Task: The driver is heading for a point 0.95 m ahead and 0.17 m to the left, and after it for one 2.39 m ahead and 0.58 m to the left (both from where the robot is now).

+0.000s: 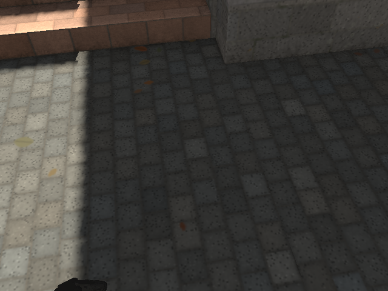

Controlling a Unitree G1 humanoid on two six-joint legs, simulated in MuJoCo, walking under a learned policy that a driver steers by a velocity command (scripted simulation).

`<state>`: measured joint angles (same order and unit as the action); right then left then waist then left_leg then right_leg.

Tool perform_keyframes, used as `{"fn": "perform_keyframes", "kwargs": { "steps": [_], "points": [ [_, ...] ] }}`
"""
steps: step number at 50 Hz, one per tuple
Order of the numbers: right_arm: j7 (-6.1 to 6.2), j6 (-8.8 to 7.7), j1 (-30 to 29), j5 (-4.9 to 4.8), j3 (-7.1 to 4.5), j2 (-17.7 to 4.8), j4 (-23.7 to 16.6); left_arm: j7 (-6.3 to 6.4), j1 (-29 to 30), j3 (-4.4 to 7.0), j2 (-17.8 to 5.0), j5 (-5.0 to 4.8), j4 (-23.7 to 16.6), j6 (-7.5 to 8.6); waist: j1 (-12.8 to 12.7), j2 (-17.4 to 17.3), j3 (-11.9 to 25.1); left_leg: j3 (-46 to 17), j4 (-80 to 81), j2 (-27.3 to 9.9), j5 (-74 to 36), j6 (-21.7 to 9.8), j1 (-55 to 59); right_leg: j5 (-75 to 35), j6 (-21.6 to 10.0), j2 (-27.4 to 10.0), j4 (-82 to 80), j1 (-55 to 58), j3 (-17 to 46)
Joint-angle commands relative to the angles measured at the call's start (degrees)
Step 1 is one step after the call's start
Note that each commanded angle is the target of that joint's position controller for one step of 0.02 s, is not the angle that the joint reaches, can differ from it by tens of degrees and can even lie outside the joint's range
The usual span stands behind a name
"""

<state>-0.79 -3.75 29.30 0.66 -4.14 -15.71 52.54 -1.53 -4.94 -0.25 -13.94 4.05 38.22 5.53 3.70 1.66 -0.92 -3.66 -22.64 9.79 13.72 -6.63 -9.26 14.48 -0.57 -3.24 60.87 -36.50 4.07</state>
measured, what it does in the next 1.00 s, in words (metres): walks ahead, turning left: right foot, then left foot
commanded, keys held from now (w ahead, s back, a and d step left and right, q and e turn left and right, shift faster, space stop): q+shift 0.50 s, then e+shift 0.50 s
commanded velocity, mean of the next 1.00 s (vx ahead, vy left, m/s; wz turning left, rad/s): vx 0.18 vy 0.00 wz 0.32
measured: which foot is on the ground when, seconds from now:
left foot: down 0.00-0.18, up 0.20-0.60, down 0.62-1.00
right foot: up 0.00-0.16, down 0.18-0.60, up 0.62-1.00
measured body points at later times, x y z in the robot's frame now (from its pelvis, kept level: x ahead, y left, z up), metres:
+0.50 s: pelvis +0.26 -0.03 +0.00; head +0.30 -0.01 +0.45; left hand +0.21 +0.26 -0.11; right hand +0.55 -0.21 -0.09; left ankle +0.28 +0.10 -0.68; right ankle +0.34 -0.13 -0.74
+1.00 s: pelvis +0.28 -0.01 -0.01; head +0.31 -0.02 +0.44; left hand +0.28 +0.28 -0.12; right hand +0.52 -0.19 -0.12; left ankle +0.28 +0.11 -0.74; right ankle +0.29 -0.09 -0.73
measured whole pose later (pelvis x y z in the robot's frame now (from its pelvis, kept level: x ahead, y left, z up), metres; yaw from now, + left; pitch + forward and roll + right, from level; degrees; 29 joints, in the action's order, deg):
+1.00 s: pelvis +0.28 -0.01 -0.01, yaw +17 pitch +0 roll +1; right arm 1.8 1.5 7.4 1.4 -2.1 -14.1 39.0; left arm -2.4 -16.5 3.8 -15.3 0.3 40.6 -3.9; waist -1.8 -0.8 -2.9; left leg 14.8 -34.3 -5.4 15.5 -1.2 -17.5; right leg 22.6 -1.3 -1.3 40.1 -16.6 -5.2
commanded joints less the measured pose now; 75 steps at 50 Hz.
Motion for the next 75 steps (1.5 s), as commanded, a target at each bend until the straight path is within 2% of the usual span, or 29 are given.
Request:
{"fn": "perform_keyframes", "kwargs": {
  "steps": [1, 5, 8, 9, 10, 11, 13, 16, 24, 28, 30, 31, 32, 33, 34, 37, 39, 43, 49, 50, 51, 52, 53, 55, 59, 63, 65, 67, 75],
  "points": [
    [0.36, -1.78, -7.1, -0.32, -1.39, -7.9, -6.2, -0.66, 4.4, -0.84, -2.1, -1.06, -6.5, 0.47, -4.9, -2.5, -6.6, -14.0, 11.7, -11.6, -29.0, -8.0, -17.1, -9.0, 2.3, 1.8, -15.9, 9.7, -4.6],
    [0.17, 0.02, -1.2, -1.41, -2.36, -9.2, -5.1, 0.31, 6.3, -0.48, -3.7, -1.96, -6.9, 0.28, -1.1, -4.6, 0.1, -14.2, 1.9, -8.3, -37.6, -0.7, -9.8, -21.1, 1.6, 7.7, -27.7, 20.6, -4.7],
    [1.0, 0.5, -3.2, -1.78, -3.01, -10.4, -6.5, 2.42, -3.7, 1.09, -7.8, -1.71, -4.5, 1.22, -6.4, -5.2, 5.7, -16.1, -17.7, -5.1, -36.2, 3.8, -5.8, -25.9, 0.0, 5.6, -37.9, 33.4, -0.6],
    [1.07, 0.25, -3.6, -2.55, -2.36, -7.2, -8.3, 3.09, -11.9, 2.03, -11.0, -0.87, -2.9, 1.7, -9.0, -2.7, 11.8, -13.6, -31.5, -3.8, -17.3, 4.8, -12.0, -37.3, -1.9, -4.3, -34.1, 45.3, 5.1],
    [2.21, 0.76, 3.0, -3.92, -1.13, -1.0, -9.7, 2.94, -17.7, 2.63, -13.5, 0.44, -3.3, 1.24, -6.7, 8.8, 22.2, -5.1, -52.1, 0.5, 29.3, 5.5, -22.0, -71.7, -6.7, -26.8, -23.8, 58.6, 19.5],
    [3.04, 1.74, 6.5, -3.41, -1.66, -6.5, -11.0, 1.94, -17.1, 3.13, -11.8, -1.95, -3.3, 0.51, -5.7, 10.5, 32.2, -3.3, -59.9, -3.5, 26.4, 5.7, -24.1, -71.3, -11.4, -30.2, -24.7, 60.4, 26.6],
    [2.14, 3.55, -2.3, -0.47, -2.27, -8.0, -10.9, 2.52, -7.1, 1.65, -3.4, -2.61, -4.8, -0.31, -4.6, 4.9, 19.1, -0.4, -56.3, -7.8, 14.0, 7.3, -27.6, -44.3, -9.9, -19.4, -32.6, 45.1, 15.5],
    [-0.38, 6.36, -6.4, 0.97, -2.02, -4.5, -12.4, 3.34, -7.0, 1.85, -4.0, -2.73, -2.3, -1.14, -2.5, 5.8, 7.8, 1.0, -52.7, -10.2, 11.5, 9.0, -25.8, -42.1, -9.3, -15.0, -38.5, 30.6, 4.7],
    [-2.42, 8.55, -16.9, 0.43, -0.6, -3.3, -19.1, 2.98, -3.2, 3.84, -7.9, -2.26, -1.6, -1.94, -0.2, 6.9, 5.0, 5.4, -30.8, -13.3, -3.1, 6.2, -15.2, -21.2, -7.0, -15.3, -42.0, 18.3, -11.2],
    [-2.4, 7.52, -21.2, 0.47, -0.35, -4.2, -21.2, 2.1, -9.5, 5.11, -11.3, -2.7, 0.3, -3.33, -3.9, 7.8, 3.9, 7.5, -17.7, -9.3, 3.2, 4.7, -9.0, -19.1, -5.8, -15.8, -37.9, 20.3, -10.8],
    [-1.66, 5.46, -16.3, 1.45, -0.17, -4.3, -19.0, 1.68, -12.8, 4.74, -10.3, -3.03, 1.8, -4.98, -2.5, 1.3, 5.3, 5.6, -3.9, -8.0, -3.9, 3.5, 1.6, -13.2, -2.8, -11.9, -28.9, 18.2, -12.7],
    [-0.8, 4.24, -14.5, 1.96, -0.25, -7.4, -19.6, 1.09, -17.8, 3.12, -5.1, -2.25, 1.4, -5.79, -3.3, -13.0, 9.5, -10.4, 1.6, -23.0, -18.6, 2.2, 9.2, 8.3, 0.5, -7.5, -17.2, 13.1, -15.8],
    [0.11, 3.94, -16.9, 0.98, 0.37, -9.9, -21.1, 1.07, -18.6, 1.48, -0.9, -3.06, 0.4, -7.05, -3.6, -20.2, 11.0, -19.3, 3.4, -35.5, -33.8, -6.0, 7.7, 23.5, 2.5, -1.0, -12.5, 8.6, -12.6],
    [0.99, 4.03, -15.0, 0.36, 0.79, -6.8, -19.5, 1.22, -14.6, 2.19, -4.8, -3.46, 1.1, -8.25, 0.2, -14.1, 11.8, -14.5, 3.9, -33.0, -28.5, -8.4, 2.3, 21.7, 2.4, -2.1, -10.3, 13.2, -5.9],
    [1.57, 4.22, -18.7, 0.92, 1.61, -5.9, -18.5, 0.78, -12.6, 2.74, -5.7, -4.54, 0.8, -8.57, -2.3, -14.5, 6.2, -9.6, 4.7, -29.7, -24.1, -7.1, -1.5, 19.4, 2.0, -0.5, -9.1, 12.8, -4.5],
    [2.89, 4.9, -23.0, 0.05, 1.18, -6.8, -18.5, 0.58, -16.4, 4.97, -9.4, -3.15, 3.9, -8.31, -5.0, -12.6, 3.1, 0.2, 3.2, -25.1, -28.9, -4.5, -1.9, 13.1, 1.5, 2.2, -2.1, 11.9, -5.7],
    [3.17, 4.86, -22.7, -0.02, 1.44, -5.2, -18.6, 0.58, -16.0, 5.06, -7.7, -3.48, 3.8, -8.35, -4.9, -8.1, 4.6, 2.1, 2.6, -26.3, -29.2, -5.1, 0.0, 12.6, 1.8, 2.1, 1.1, 10.9, -5.8],
    [3.4, 4.72, -22.4, 0.76, 1.24, -3.9, -17.9, -0.08, -12.3, 4.48, -4.4, -3.51, 1.2, -9.11, -3.7, -9.1, 3.4, 4.5, 2.9, -27.2, -16.7, -5.0, 0.2, 11.0, 1.7, 0.9, -6.9, 11.3, -7.0],
    [2.65, 4.57, -22.6, 0.6, -0.53, -6.6, -16.6, -1.07, -14.0, 4.88, -4.3, -3.9, -1.3, -8.76, -5.5, -8.8, 5.6, 8.1, -3.8, -29.6, -13.7, -1.3, -2.9, 7.0, -1.6, 2.3, -24.2, 22.2, -10.6],
    [2.43, 4.8, -21.4, 0.6, -0.81, -6.5, -15.9, -0.89, -16.1, 5.2, -5.2, -3.67, -0.6, -8.21, -6.5, -5.1, 5.3, 11.0, -9.2, -27.7, -6.6, 2.4, -6.9, 1.8, -2.8, 2.8, -31.1, 26.9, -8.2],
    [1.97, 5.33, -19.2, 0.62, -0.63, -4.6, -15.9, -0.17, -17.5, 6.45, -10.4, -2.67, -0.7, -7.49, -6.6, 8.4, 2.4, 16.0, -23.2, -21.4, 6.9, 7.4, -16.2, -3.2, -5.3, -6.2, -42.5, 29.5, 8.4],
    [2.23, 5.9, -24.3, -0.16, 0.44, -2.2, -20.8, 0.23, -18.7, 8.55, -18.9, -2.74, -1.7, -7.37, -7.5, 19.2, -2.0, 12.5, -32.4, -9.7, 24.8, 10.6, -32.1, -23.9, -13.8, -18.1, -44.3, 29.8, 30.4],
    [2.52, 6.19, -27.3, 0.89, 0.67, -3.1, -21.1, 0.77, -21.0, 9.02, -17.8, -2.63, -1.5, -7.83, -9.7, 10.7, 0.0, 4.0, -40.2, -10.7, 24.7, 10.0, -32.9, -22.1, -17.6, -18.1, -44.6, 30.6, 28.2],
    [2.1, 5.62, -25.1, 0.04, 0.21, -4.3, -19.3, 1.48, -13.1, 7.59, -13.7, -3.39, -2.8, -8.65, -5.1, 4.6, -1.8, 0.8, -40.4, -12.5, 11.9, 9.1, -31.5, -11.8, -14.2, -10.6, -43.9, 27.3, 18.9],
    [1.49, 5.61, -20.9, 1.46, 0.0, -5.2, -16.8, 1.25, -9.9, 7.04, -11.6, -4.3, -4.1, -8.25, -3.9, 2.0, 3.6, 1.2, -40.9, -10.6, 4.7, 9.8, -28.1, -21.9, -11.6, -5.1, -40.6, 29.9, 14.6],
    [1.68, 6.19, -19.6, 0.65, 0.43, -5.1, -15.8, 1.59, -11.8, 6.88, -11.5, -3.69, -3.7, -8.01, -5.4, 4.2, 4.4, 1.6, -34.2, -10.3, 4.1, 10.0, -28.3, -19.6, -11.8, -5.2, -40.4, 33.3, 15.7],
    [0.86, 6.12, -19.0, 1.45, 0.47, -5.8, -15.0, 1.2, -14.4, 6.16, -10.2, -2.89, -2.7, -7.59, -7.1, 6.5, 6.1, 2.8, -30.9, -11.3, 3.7, 9.3, -26.1, 9.9, -12.7, -5.2, -46.3, 32.9, 18.2],
    [-0.42, 5.72, -21.4, 1.44, 0.42, -6.1, -15.4, 0.54, -14.4, 5.58, -10.0, -2.27, -2.0, -6.76, -7.9, 8.7, 1.9, 4.0, -26.4, -11.9, 2.4, 8.5, -26.4, 21.7, -12.5, -6.9, -51.0, 30.9, 20.8],
    [-2.99, 3.71, -20.5, -0.18, 0.48, -6.6, -15.2, 1.48, -10.3, 5.74, -11.9, -1.97, -1.0, -2.35, -5.5, 4.4, -3.6, 3.8, -19.0, -12.2, 3.4, 2.8, -22.8, 19.7, -9.5, -12.1, -54.4, 29.4, 11.0]
  ]
}}
Keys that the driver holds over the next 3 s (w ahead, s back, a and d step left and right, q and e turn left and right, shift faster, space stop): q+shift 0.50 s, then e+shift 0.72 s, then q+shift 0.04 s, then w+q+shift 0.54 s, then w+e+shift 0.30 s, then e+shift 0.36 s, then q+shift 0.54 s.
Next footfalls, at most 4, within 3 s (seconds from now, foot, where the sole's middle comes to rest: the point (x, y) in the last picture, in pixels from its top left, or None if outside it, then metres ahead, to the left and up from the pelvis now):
0.18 right None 0.38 -0.12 -0.77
0.62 left None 0.31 0.13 -0.77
1.02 right None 0.33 -0.08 -0.77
1.62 left None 0.41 0.13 -0.77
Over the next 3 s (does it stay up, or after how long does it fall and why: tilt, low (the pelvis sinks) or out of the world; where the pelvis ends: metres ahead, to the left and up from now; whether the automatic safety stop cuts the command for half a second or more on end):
stays up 1.05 0.31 0.01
